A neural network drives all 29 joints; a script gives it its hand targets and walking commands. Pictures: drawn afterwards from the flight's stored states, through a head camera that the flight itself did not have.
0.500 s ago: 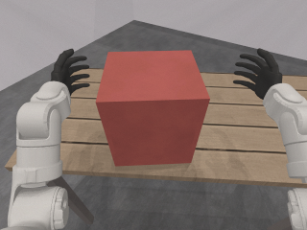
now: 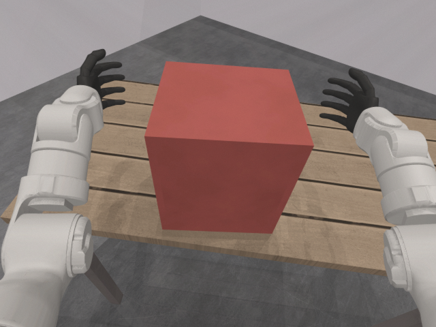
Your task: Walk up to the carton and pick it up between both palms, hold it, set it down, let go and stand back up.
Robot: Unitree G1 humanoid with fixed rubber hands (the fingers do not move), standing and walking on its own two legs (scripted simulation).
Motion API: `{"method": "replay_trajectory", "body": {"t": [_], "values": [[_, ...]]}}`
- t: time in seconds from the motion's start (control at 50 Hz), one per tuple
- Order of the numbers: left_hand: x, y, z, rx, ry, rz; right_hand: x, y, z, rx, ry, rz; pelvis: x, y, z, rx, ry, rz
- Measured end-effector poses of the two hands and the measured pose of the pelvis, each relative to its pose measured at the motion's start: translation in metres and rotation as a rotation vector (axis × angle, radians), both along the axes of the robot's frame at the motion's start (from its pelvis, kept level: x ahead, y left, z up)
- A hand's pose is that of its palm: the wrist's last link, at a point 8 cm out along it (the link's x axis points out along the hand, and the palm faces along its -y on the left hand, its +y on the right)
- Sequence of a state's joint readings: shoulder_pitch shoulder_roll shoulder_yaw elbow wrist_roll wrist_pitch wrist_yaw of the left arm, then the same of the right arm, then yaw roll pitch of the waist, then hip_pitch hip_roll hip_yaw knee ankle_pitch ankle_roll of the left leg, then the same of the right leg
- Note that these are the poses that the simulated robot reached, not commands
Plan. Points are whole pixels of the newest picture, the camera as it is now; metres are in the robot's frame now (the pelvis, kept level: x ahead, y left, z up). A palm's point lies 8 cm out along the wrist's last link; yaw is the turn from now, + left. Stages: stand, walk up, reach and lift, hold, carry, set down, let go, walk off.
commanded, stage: reach and lift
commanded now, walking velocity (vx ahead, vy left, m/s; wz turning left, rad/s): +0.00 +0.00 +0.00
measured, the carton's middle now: (222, 153) +0.42 +0.02 +0.11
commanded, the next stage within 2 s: none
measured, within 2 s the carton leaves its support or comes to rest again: neither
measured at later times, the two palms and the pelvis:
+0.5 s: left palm (110, 137) +0.41 +0.23 +0.14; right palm (350, 147) +0.43 -0.22 +0.15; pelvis +0.00 +0.02 +0.00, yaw -3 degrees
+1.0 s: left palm (133, 128) +0.43 +0.19 +0.15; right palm (337, 155) +0.43 -0.20 +0.13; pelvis -0.01 +0.01 +0.00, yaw -2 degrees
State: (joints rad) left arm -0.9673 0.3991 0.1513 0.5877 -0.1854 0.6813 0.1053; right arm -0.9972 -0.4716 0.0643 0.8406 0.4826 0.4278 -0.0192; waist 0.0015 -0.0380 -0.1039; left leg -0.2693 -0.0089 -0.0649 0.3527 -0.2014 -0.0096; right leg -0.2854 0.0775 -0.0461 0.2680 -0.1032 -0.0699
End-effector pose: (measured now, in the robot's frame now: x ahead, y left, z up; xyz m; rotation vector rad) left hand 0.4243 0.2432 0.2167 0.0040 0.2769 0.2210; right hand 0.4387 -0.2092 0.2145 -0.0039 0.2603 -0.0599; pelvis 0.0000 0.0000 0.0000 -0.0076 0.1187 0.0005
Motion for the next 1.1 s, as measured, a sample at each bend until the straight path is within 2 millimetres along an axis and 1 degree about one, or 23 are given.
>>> {"method": "replay_trajectory", "body": {"t": [0.04,0.08,0.16,0.22,0.28,0.34,0.4,0.44,0.5,0.54,0.6,0.64,0.7,0.76,0.86,0.92,0.98,1.02,1.06,1.1], "values": [[0.003,0.000,-0.006,-0.001,-0.007,-0.021,-0.001,-0.004,-0.007,-0.003,0.001,-0.024,0.000,0.003,0.000,-0.003,0.004,0.003],[0.006,-0.006,-0.013,0.006,-0.012,-0.054,-0.004,-0.007,-0.013,0.004,-0.008,-0.038,0.000,0.008,0.000,-0.007,0.008,0.002],[0.010,-0.028,-0.033,0.021,0.025,-0.125,-0.011,-0.009,-0.029,0.033,-0.002,-0.046,0.000,0.019,0.000,-0.013,0.014,-0.010],[0.008,-0.044,-0.048,0.023,0.064,-0.154,-0.015,-0.012,-0.044,0.049,0.008,-0.047,-0.001,0.027,-0.001,-0.015,0.015,-0.028],[0.003,-0.052,-0.059,0.021,0.088,-0.149,-0.018,-0.016,-0.056,0.044,0.008,-0.042,-0.001,0.032,-0.002,-0.017,0.015,-0.047],[-0.002,-0.048,-0.064,0.024,0.091,-0.112,-0.019,-0.020,-0.064,0.029,0.006,-0.033,-0.002,0.033,-0.002,-0.017,0.023,-0.060],[-0.006,-0.037,-0.067,0.021,0.087,-0.063,-0.017,-0.021,-0.067,0.008,0.009,-0.016,-0.003,0.030,-0.002,-0.014,0.028,-0.065],[-0.009,-0.028,-0.069,0.012,0.082,-0.032,-0.015,-0.017,-0.067,-0.009,0.010,0.005,-0.004,0.026,-0.002,-0.011,0.031,-0.064],[-0.015,-0.017,-0.076,-0.002,0.080,0.001,-0.012,-0.008,-0.067,-0.024,0.013,0.033,-0.004,0.019,-0.002,-0.006,0.033,-0.051],[-0.019,-0.013,-0.084,-0.013,0.080,0.010,-0.010,0.000,-0.067,-0.031,0.017,0.049,-0.004,0.014,-0.002,-0.004,0.031,-0.040],[-0.026,-0.013,-0.097,-0.025,0.078,0.004,-0.010,0.013,-0.069,-0.036,0.018,0.063,-0.004,0.008,-0.002,-0.002,0.022,-0.021],[-0.029,-0.016,-0.103,-0.023,0.066,-0.007,-0.010,0.021,-0.070,-0.033,0.010,0.066,-0.004,0.005,-0.002,-0.002,0.017,-0.007],[-0.031,-0.026,-0.104,-0.011,0.039,-0.033,-0.011,0.029,-0.069,-0.016,-0.015,0.061,-0.006,0.002,-0.002,-0.002,0.016,0.010],[-0.026,-0.038,-0.093,0.011,0.005,-0.057,-0.011,0.030,-0.066,0.003,-0.041,0.040,-0.008,0.003,-0.002,-0.004,0.021,0.015],[-0.010,-0.051,-0.067,0.042,-0.017,-0.066,-0.012,0.021,-0.068,0.003,-0.020,0.006,-0.010,0.007,-0.002,-0.003,0.017,-0.003],[-0.001,-0.055,-0.060,0.043,0.001,-0.060,-0.013,0.012,-0.075,-0.009,0.016,-0.012,-0.009,0.010,-0.002,0.000,0.011,-0.018],[0.006,-0.055,-0.065,0.030,0.036,-0.051,-0.013,0.006,-0.085,-0.023,0.050,-0.021,-0.007,0.011,-0.002,0.003,0.013,-0.032],[0.008,-0.056,-0.073,0.015,0.046,-0.048,-0.013,0.008,-0.091,-0.030,0.054,-0.015,-0.005,0.011,-0.002,0.004,0.024,-0.040],[0.007,-0.057,-0.082,0.000,0.045,-0.049,-0.011,0.014,-0.094,-0.029,0.041,0.001,-0.002,0.011,-0.002,0.003,0.038,-0.045],[0.005,-0.060,-0.092,-0.013,0.041,-0.052,-0.009,0.026,-0.094,-0.020,0.019,0.026,0.001,0.011,-0.002,0.002,0.048,-0.048]]}}
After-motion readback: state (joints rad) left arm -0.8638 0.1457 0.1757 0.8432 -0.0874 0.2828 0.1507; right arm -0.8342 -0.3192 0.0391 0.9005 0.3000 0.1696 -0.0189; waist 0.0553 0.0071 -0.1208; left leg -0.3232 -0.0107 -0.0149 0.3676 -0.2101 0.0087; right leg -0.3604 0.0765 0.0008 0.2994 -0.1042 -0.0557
